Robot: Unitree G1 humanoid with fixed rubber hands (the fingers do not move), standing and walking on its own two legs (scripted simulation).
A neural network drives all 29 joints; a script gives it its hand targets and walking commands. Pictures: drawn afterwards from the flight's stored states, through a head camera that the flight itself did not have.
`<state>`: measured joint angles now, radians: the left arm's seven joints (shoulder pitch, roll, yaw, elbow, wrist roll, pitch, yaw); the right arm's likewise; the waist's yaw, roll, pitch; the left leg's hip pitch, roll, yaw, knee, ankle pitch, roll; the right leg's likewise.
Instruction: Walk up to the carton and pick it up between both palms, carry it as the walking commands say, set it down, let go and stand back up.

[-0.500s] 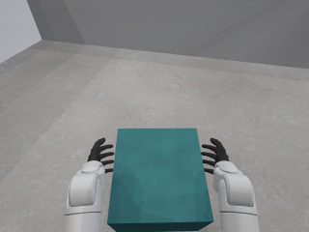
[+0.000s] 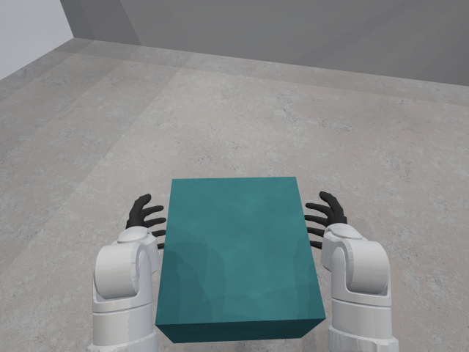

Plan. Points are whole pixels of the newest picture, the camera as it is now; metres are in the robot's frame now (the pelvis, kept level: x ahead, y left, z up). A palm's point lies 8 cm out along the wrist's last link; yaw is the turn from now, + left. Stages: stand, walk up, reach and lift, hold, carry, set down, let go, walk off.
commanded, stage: carry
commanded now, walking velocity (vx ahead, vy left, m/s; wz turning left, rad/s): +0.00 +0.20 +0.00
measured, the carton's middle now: (236, 258) +0.30 +0.01 +0.00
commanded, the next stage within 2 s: none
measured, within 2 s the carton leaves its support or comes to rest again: neither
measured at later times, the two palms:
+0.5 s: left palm (130, 238) +0.28 +0.17 +0.10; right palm (328, 243) +0.28 -0.13 +0.09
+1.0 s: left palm (61, 266) +0.23 +0.26 +0.10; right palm (274, 251) +0.26 -0.05 +0.10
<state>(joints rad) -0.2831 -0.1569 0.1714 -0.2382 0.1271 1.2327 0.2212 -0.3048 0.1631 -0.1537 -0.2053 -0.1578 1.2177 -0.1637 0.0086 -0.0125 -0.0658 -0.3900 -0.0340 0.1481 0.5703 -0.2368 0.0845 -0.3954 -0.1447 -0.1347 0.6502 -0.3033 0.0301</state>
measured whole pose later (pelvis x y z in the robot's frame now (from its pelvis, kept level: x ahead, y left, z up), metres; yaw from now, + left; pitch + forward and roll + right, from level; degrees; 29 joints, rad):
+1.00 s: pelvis -0.04 +0.09 +0.01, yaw +0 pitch +3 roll +0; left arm -0.26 -0.15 0.15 -0.25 0.11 1.23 0.26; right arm -0.31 0.16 -0.15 -0.18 -0.18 1.20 -0.14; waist 0.03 -0.02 -0.07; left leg -0.35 0.05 0.12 0.56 -0.24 0.00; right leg -0.34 -0.15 -0.08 0.55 -0.25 0.09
